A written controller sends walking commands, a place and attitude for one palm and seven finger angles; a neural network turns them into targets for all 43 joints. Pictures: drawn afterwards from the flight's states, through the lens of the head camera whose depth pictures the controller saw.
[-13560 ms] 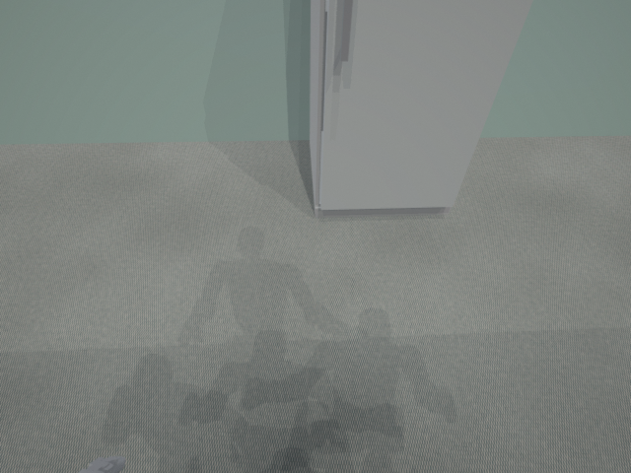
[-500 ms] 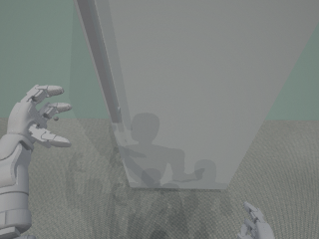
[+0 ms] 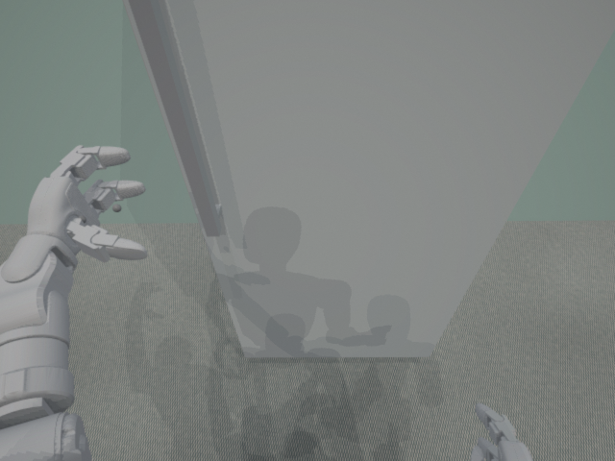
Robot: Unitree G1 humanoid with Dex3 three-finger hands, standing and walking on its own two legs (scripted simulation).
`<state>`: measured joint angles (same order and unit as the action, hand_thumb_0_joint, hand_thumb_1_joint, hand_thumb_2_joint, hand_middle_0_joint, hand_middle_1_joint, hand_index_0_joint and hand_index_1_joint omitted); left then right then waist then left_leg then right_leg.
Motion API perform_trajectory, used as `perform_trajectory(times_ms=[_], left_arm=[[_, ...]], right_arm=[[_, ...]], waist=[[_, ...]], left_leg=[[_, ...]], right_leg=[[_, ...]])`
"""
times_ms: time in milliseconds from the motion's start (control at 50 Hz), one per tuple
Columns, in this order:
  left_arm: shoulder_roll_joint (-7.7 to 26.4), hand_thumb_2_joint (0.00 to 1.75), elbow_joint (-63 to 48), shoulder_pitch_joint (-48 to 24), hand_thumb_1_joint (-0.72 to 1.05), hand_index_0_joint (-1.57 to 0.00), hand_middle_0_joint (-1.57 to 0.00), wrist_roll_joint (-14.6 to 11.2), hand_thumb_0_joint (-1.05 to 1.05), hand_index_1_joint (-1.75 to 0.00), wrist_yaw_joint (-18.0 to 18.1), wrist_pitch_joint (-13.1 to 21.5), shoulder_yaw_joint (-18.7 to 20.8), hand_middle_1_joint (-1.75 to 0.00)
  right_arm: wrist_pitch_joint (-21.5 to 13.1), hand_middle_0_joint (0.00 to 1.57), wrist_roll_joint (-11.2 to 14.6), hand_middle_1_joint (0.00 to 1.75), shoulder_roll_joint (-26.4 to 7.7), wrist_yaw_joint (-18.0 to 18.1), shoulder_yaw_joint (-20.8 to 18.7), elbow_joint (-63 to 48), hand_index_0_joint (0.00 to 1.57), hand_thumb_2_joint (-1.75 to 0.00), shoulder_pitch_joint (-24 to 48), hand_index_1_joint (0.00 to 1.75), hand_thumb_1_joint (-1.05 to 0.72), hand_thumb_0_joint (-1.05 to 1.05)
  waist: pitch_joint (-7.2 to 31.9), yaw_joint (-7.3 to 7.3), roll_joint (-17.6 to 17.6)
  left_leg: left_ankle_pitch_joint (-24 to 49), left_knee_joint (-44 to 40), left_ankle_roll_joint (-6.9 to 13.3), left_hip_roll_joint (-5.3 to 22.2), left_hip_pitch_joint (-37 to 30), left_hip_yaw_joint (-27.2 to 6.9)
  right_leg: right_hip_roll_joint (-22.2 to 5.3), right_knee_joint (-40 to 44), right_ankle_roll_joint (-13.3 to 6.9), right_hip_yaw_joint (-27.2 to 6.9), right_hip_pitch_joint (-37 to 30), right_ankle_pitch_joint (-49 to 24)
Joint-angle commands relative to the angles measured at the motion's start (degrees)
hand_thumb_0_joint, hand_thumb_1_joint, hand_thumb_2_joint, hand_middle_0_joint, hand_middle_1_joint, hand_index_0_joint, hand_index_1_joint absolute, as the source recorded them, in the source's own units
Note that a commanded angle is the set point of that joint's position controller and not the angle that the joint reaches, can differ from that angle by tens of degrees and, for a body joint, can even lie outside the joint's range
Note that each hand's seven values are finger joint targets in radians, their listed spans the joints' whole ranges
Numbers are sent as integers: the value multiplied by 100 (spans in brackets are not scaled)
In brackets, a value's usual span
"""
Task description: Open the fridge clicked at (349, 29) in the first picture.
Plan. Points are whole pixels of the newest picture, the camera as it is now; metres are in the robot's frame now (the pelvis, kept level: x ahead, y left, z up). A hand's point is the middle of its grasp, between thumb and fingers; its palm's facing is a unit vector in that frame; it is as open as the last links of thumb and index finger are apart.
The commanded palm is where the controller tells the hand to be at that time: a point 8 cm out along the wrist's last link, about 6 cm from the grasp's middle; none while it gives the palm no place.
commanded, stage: move the hooked fingers beside the handle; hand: left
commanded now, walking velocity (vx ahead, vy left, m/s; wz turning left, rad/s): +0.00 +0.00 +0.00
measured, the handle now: (180, 99) +0.50 +0.20 +0.23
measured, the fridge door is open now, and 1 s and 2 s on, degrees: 0 0 0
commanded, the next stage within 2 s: feel for the door with the fingertips in 1.50 s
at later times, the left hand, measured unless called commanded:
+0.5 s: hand (130, 188) +0.40 +0.26 +0.16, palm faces +0.08 -1.00 +0.01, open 13.9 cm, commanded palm +0.38 +0.31 +0.15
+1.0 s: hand (141, 177) +0.44 +0.26 +0.14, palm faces +0.06 -1.00 +0.01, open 13.9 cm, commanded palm +0.41 +0.31 +0.15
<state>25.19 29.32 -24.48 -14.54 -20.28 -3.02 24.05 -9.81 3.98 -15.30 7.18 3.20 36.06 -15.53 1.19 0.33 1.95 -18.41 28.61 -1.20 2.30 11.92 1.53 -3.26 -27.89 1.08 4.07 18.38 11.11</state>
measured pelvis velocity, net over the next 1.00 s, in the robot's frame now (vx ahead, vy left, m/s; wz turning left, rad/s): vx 0.00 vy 0.01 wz -0.02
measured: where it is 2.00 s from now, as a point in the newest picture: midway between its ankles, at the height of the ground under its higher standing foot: outside the picture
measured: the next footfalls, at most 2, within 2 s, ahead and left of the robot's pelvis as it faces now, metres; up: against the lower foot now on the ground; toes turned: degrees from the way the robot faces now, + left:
none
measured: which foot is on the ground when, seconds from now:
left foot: down 0.00-1.00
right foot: down 0.00-1.00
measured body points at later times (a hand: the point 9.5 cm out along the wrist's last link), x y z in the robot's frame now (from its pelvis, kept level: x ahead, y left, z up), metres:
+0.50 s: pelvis +0.00 +0.01 +0.00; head +0.02 +0.00 +0.45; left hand +0.39 +0.31 +0.16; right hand +0.11 -0.25 -0.10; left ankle -0.04 +0.13 -0.74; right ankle +0.03 -0.13 -0.74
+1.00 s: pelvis +0.00 +0.01 -0.01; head +0.05 +0.01 +0.44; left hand +0.43 +0.32 +0.14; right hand +0.04 -0.27 -0.12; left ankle -0.04 +0.13 -0.74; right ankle +0.03 -0.13 -0.74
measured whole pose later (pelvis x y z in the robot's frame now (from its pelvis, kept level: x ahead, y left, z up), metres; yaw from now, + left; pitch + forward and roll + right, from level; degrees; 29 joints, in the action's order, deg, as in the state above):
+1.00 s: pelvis +0.00 +0.01 -0.01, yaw -1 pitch +8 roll -1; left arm 32.8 56.3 -43.0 -10.2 -21.9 7.3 26.1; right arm -3.9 3.0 -16.6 5.3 1.9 37.2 -22.5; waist 2.3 -4.1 0.5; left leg -20.1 34.0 -0.6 2.6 22.0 2.7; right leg -3.0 -31.0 1.5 2.6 28.1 11.0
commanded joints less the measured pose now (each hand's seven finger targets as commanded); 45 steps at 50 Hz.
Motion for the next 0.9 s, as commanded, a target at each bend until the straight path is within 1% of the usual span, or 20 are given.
perform_trajectory(times_ms=[0, 40, 120, 160, 240, 280, 340, 360, 400, 440, 460, 500, 560, 580, 620, 680, 700, 760, 820, 880], left_arm=[[1697, 30, -1119, -2177, -50, -30, -30, -67, 0, -120, 6, 449, 387, -120], [1782, 30, -915, -2336, -50, -30, -30, -78, 0, -120, -3, 454, 405, -120], [1853, 30, -773, -2706, -50, -30, -30, -6, 0, -120, -17, 552, 350, -120], [1643, 30, -736, -2955, -50, -30, -30, 11, 0, -120, -42, 611, 128, -120], [1639, 30, -643, -3050, -50, -30, -30, -7, 0, -120, -27, 708, 144, -120], [1738, 30, -185, -2878, -50, -30, -30, -7, 0, -120, -12, 654, 270, -120], [1934, 30, 87, -3127, -50, -30, -30, 97, 0, -120, 27, 656, 323, -120], [1997, 30, 54, -3408, -50, -30, -30, 141, 0, -120, 36, 711, 301, -120], [1916, 30, 3, -3532, -50, -30, -30, 177, 0, -120, 38, 833, 214, -120], [1941, 30, 102, -3701, -50, -30, -30, 168, 0, -120, 38, 951, 209, -120], [1903, 30, 193, -3906, -50, -30, -30, 163, 0, -120, 19, 988, 140, -120], [1886, 30, 569, -3927, -50, -30, -30, 160, 0, -120, -17, 1027, 119, -120], [2050, 30, 906, -4044, -50, -30, -30, 246, 0, -120, -17, 1070, 184, -120], [2134, 30, 1028, -4162, -50, -30, -30, 276, 0, -120, -18, 1088, 205, -120], [2233, 30, 1210, -4174, -50, -30, -30, 286, 0, -120, -21, 1170, 259, -120], [2365, 30, 1565, -4602, -50, -30, -30, 347, 0, -120, -71, 1282, 235, -120], [2266, 30, 1457, -4762, -50, -30, -30, 363, 0, -120, -95, 1350, 115, -120], [2406, 30, 1356, -4531, -50, -30, -30, 320, 0, -120, -133, 1488, 312, -120], [2429, 30, 1657, -4148, -50, -30, -30, 237, 0, -120, -193, 1432, 400, -120], [2636, 30, 1635, -4289, -50, -30, -30, 331, 0, -120, -213, 1359, 456, -120]], right_arm=[[-264, 20, 13, 30, -743, 6, -300, -828, 20, -90, 223, 30, -90, 0], [-224, 20, 17, 30, -771, 6, -304, -791, 20, -90, 176, 30, -90, 0], [-166, 20, -1, 30, -796, -1, -311, -775, 20, -90, 106, 30, -90, 0], [-161, 20, 6, 30, -779, 0, -315, -756, 20, -90, 76, 30, -90, 0], [-139, 20, -19, 30, -790, -12, -333, -718, 20, -90, -7, 30, -90, 0], [-94, 20, -9, 30, -830, -21, -339, -660, 20, -90, -78, 30, -90, 0], [-26, 20, -5, 30, -865, -37, -341, -654, 20, -90, -105, 30, -90, 0], [-10, 20, -12, 30, -879, -33, -352, -617, 20, -90, -154, 30, -90, 0], [-8, 20, -29, 30, -854, -43, -359, -654, 20, -90, -192, 30, -90, 0], [8, 20, -37, 30, -860, -43, -364, -627, 20, -90, -255, 30, -90, 0], [10, 20, -42, 30, -871, -35, -359, -574, 20, -90, -308, 30, -90, 0], [23, 20, -35, 30, -899, -30, -370, -516, 20, -90, -374, 30, -90, 0], [52, 20, -47, 30, -923, -53, -370, -493, 20, -90, -447, 30, -90, 0], [77, 20, -56, 30, -949, -53, -372, -451, 20, -90, -499, 30, -90, 0], [119, 20, -75, 30, -977, -70, -387, -461, 20, -90, -575, 30, -90, 0], [164, 20, -64, 30, -1013, -74, -380, -407, 20, -90, -684, 30, -90, 0], [161, 20, -69, 30, -1008, -80, -399, -413, 20, -90, -700, 30, -90, 0], [194, 20, -93, 30, -1004, -110, -426, -450, 20, -90, -785, 30, -90, 0], [268, 20, -79, 30, -1039, -131, -442, -440, 20, -90, -854, 30, -90, 0], [324, 20, -69, 30, -1070, -148, -444, -479, 20, -90, -858, 30, -90, 0]], waist=[[1571, 37, 172], [1528, -16, 11], [1618, -33, 201], [1634, -110, 275], [1810, -94, 255], [1617, -78, -48], [1507, -104, 23], [1574, -162, 45], [1766, -144, 284], [1852, -166, 283], [1839, -244, 211], [1725, -264, 75], [1724, -239, 262], [1730, -283, 205], [1792, -247, 15], [1712, -373, 13], [1863, -407, 207], [2303, -281, 324], [2065, -260, 7], [1951, -296, 172]], left_leg=[[1741, -365, 170, -227, 185, -8], [1628, -344, 184, -218, 262, 11], [1650, -323, 173, -222, 254, -10], [1729, -303, 164, -217, 176, -33], [1925, -257, 159, -208, 103, -51], [1727, -282, 163, -205, 331, -39], [1474, -304, 171, -214, 521, -20], [1511, -285, 177, -213, 484, -30], [1651, -234, 167, -223, 376, -38], [1682, -214, 163, -212, 371, -48], [1648, -203, 168, -205, 352, -51], [1430, -201, 172, -209, 486, -50], [1378, -179, 168, -219, 606, -45], [1357, -163, 166, -216, 670, -41], [1392, -132, 180, -205, 779, -47], [1153, -88, 182, -206, 940, -66], [1225, -50, 180, -214, 845, -50], [1601, 38, 169, -216, 733, -39], [1561, 36, 176, -193, 965, -8], [1379, 35, 182, -203, 1088, -5]], right_leg=[[200, 54, -202, -72, -1243, -1526], [201, 80, -180, -90, -1221, -1488], [198, 52, -223, -96, -1202, -1447], [213, 34, -226, -85, -1081, -1505], [224, -8, -239, -86, -1126, -1680], [226, 10, -220, -74, -1083, -1559], [208, 32, -217, -108, -1013, -1325], [211, 26, -220, -113, -979, -1345], [218, -29, -245, -131, -998, -1437], [227, -41, -247, -130, -1026, -1469], [241, -34, -241, -126, -940, -1453], [240, -18, -227, -130, -837, -1271], [223, -49, -240, -151, -786, -1219], [221, -67, -233, -149, -764, -1222], [222, -109, -239, -149, -869, -1245], [229, -128, -211, -176, -665, -1075], [233, -157, -215, -193, -633, -1135], [253, -276, -243, -207, -866, -1513], [257, -278, -231, -165, -888, -1524], [257, -279, -208, -200, -698, -1379]])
